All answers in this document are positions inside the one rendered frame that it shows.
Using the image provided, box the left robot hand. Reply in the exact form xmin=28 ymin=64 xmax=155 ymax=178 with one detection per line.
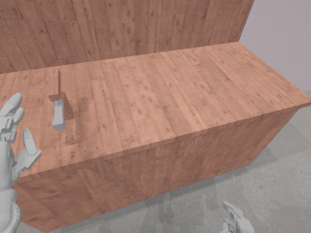
xmin=0 ymin=92 xmax=42 ymax=190

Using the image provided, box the right robot hand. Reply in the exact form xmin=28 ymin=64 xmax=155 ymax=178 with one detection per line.
xmin=220 ymin=201 xmax=255 ymax=233

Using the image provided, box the left robot forearm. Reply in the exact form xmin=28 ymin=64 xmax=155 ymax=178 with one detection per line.
xmin=0 ymin=188 xmax=22 ymax=233

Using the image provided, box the tap lever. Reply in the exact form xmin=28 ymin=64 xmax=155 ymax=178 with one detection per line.
xmin=52 ymin=99 xmax=66 ymax=132

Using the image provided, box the counter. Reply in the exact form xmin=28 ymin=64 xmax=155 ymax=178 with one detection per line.
xmin=0 ymin=0 xmax=311 ymax=233

